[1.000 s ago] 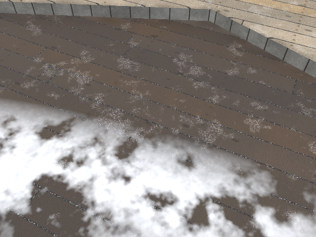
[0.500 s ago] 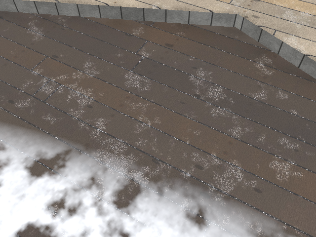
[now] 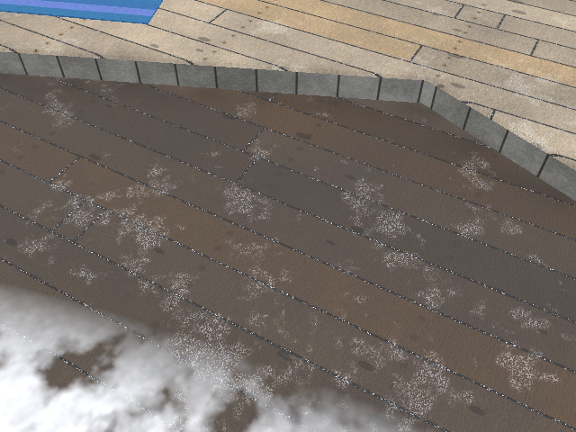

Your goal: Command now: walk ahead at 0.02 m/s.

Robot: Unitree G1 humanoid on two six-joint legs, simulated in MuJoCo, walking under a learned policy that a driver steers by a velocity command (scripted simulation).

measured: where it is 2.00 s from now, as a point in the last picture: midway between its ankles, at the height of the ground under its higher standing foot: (309, 192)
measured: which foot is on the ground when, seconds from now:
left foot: down 0.00-0.66, up 0.68-1.00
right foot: down 0.00-0.42, up 0.44-0.64, down 0.66-1.00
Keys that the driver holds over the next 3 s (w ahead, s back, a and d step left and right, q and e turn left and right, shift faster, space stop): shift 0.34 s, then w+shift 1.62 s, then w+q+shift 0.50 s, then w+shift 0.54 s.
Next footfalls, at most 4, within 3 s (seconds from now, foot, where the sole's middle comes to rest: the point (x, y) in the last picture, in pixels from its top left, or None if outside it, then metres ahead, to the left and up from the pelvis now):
0.66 right None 0.14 -0.17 -0.77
1.14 left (269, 375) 0.65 0.08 -0.77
1.64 right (354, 227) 1.13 -0.17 -0.77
2.16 left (291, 125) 1.61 0.02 -0.77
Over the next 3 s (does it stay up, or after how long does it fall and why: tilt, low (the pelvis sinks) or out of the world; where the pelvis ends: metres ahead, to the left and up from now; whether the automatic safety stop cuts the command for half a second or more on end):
stays up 2.12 0.16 0.09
